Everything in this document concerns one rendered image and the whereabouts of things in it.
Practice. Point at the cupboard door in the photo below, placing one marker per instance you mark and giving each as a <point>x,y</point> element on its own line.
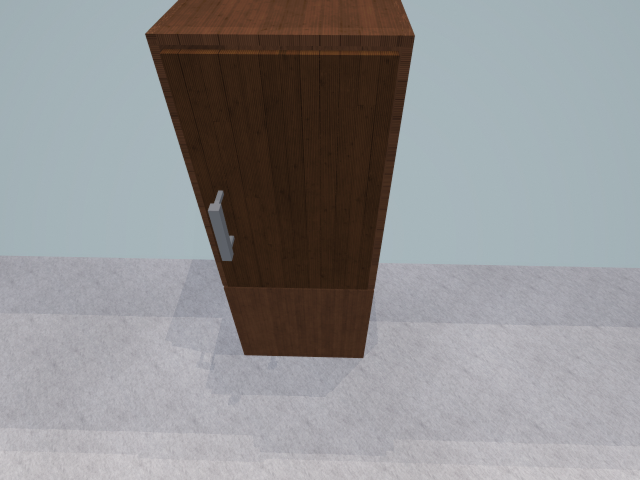
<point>297,141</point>

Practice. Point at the handle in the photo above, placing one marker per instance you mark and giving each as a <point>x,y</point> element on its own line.
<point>224,241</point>

